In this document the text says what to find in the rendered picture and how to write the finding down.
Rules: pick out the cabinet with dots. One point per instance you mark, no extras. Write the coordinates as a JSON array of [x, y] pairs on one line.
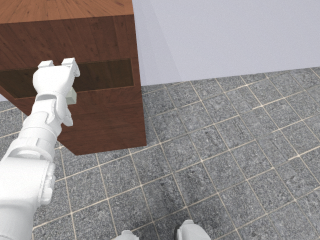
[[33, 31]]

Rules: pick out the drawer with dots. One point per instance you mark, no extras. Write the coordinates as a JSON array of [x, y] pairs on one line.
[[94, 75]]

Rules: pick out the robot left forearm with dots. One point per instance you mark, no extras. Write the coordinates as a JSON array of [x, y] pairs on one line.
[[41, 129]]

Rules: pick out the right robot thigh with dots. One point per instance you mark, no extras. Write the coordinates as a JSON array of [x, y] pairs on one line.
[[191, 232]]

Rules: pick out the handle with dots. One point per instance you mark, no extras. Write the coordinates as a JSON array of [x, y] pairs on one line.
[[71, 97]]

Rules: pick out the left robot hand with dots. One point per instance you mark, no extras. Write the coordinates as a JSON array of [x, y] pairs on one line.
[[57, 79]]

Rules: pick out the robot right shin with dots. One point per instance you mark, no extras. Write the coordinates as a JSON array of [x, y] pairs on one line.
[[187, 222]]

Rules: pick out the robot left upper arm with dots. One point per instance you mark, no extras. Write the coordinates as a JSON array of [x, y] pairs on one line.
[[25, 184]]

